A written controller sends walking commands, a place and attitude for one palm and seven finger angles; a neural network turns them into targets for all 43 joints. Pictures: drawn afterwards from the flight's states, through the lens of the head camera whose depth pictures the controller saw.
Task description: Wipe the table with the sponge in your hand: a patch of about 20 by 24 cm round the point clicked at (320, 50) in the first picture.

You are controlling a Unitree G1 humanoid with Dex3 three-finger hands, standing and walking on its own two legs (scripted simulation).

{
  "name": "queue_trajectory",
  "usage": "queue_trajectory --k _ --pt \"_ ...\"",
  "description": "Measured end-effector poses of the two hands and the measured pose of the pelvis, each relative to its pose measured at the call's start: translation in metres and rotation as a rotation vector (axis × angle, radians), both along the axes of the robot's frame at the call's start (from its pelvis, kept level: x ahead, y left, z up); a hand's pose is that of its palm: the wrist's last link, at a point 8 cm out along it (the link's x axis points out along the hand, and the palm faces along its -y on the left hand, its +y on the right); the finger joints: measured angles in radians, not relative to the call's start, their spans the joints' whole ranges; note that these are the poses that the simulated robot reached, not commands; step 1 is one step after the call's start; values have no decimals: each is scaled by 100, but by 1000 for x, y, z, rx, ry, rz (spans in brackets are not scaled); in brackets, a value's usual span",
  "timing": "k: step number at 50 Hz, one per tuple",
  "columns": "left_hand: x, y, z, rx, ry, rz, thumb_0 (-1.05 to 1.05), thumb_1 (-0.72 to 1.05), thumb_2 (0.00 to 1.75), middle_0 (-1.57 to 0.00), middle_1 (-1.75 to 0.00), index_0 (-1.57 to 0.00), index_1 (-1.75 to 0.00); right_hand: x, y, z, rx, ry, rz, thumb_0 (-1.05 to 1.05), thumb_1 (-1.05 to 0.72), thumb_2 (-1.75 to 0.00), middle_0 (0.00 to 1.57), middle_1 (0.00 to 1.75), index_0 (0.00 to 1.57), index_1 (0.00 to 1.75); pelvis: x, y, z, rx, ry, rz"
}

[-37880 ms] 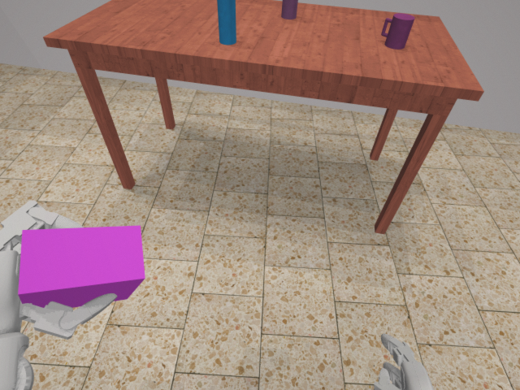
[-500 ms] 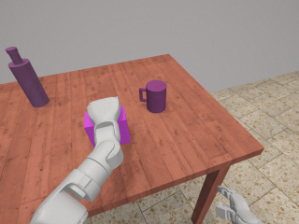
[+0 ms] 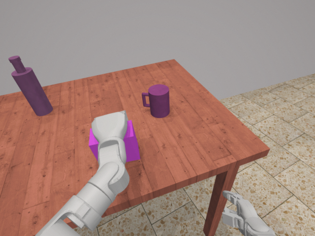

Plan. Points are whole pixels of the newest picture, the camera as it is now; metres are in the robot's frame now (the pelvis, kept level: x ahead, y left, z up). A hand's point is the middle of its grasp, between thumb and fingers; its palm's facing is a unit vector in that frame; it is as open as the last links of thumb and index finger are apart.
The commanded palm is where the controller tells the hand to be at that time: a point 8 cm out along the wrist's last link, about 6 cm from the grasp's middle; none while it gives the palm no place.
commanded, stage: wipe back along the third lane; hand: left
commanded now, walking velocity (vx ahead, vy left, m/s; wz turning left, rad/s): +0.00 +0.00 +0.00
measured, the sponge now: (117, 148) +0.34 +0.17 +0.06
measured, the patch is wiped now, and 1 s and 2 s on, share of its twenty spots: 1.00 1.00 1.00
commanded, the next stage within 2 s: slide back across to the middle lane in 0.40 s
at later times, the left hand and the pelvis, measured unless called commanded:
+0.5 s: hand (121, 151) +0.30 +0.13 +0.11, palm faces +0.14 -0.13 -0.98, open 10.1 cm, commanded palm +0.24 +0.12 +0.13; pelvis +0.00 -0.02 +0.00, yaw -1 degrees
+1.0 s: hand (104, 158) +0.26 +0.16 +0.12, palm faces +0.19 -0.31 -0.93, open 10.1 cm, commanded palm +0.21 +0.18 +0.17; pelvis -0.01 -0.02 +0.00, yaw -3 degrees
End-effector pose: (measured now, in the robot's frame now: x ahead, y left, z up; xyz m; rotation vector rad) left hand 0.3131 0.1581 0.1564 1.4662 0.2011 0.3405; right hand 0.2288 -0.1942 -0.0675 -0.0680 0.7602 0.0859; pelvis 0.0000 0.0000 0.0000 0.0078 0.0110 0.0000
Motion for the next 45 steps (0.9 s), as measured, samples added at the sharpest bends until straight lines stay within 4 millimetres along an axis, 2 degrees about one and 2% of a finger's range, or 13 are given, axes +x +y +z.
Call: queue_trajectory --k 17,26,45 --pt "-29 -16 -1 -23 -26 -30 1 -49 108 -66 -139 -69 -138 5 -26 10 5 -67 -7 2 -91 -90 20 30 20 30 -3 -20 -1 7 -27 -7" --pt "-46 -23 0 -56 -49 -60 1 -48 108 -66 -139 -69 -138 8 -30 10 15 -78 -4 2 -91 -90 20 30 20 30 -2 -25 0 7 -38 -11" --pt "-69 2 10 -217 -93 -67 -1 -49 108 -67 -138 -70 -137 1 -35 16 -33 -94 -48 2 -91 -90 20 30 20 30 -3 -25 0 7 -56 -43"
